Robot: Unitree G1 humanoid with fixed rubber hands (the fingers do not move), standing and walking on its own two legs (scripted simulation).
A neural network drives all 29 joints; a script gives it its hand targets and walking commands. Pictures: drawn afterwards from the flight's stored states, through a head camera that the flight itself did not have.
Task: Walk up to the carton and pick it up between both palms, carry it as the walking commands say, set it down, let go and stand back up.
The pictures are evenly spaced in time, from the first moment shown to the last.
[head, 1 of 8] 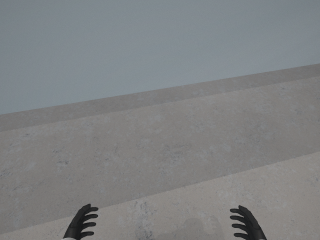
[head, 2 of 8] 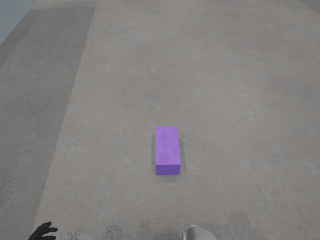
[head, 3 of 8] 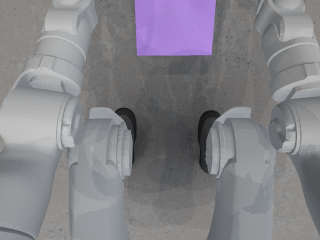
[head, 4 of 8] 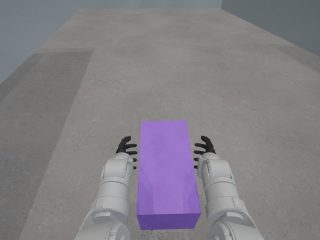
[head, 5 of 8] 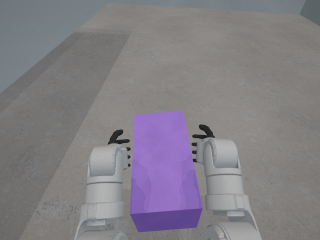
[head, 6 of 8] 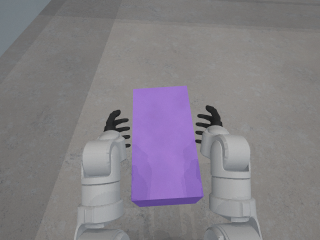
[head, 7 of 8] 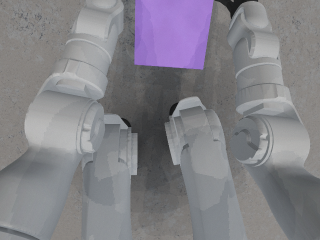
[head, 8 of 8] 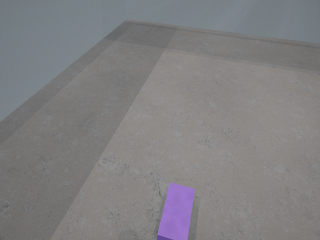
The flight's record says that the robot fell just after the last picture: no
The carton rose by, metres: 0.71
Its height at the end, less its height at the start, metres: +0.00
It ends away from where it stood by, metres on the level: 4.12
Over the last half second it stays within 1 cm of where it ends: yes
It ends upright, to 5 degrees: yes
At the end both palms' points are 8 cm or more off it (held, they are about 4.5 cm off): yes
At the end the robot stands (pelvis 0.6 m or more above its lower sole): yes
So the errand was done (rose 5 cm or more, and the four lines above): yes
